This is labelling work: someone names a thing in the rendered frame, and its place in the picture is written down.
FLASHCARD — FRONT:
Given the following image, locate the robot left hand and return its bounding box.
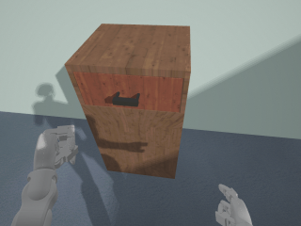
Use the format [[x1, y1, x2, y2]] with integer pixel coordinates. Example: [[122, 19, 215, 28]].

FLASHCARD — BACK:
[[33, 124, 78, 171]]

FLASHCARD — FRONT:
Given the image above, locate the robot right hand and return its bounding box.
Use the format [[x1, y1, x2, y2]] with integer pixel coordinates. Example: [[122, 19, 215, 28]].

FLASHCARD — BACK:
[[215, 184, 252, 226]]

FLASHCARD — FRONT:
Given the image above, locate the drawer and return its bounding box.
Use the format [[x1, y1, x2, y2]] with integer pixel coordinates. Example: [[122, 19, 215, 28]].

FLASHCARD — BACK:
[[73, 72, 183, 113]]

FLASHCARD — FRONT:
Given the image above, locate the cabinet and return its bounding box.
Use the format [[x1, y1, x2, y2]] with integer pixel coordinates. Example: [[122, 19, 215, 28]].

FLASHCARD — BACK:
[[64, 24, 191, 179]]

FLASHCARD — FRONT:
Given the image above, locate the handle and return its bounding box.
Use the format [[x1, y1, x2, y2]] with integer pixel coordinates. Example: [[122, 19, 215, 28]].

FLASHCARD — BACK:
[[112, 91, 140, 107]]

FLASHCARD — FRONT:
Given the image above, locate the robot left forearm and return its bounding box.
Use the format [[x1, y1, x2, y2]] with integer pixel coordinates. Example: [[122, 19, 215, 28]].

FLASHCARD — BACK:
[[10, 169, 58, 226]]

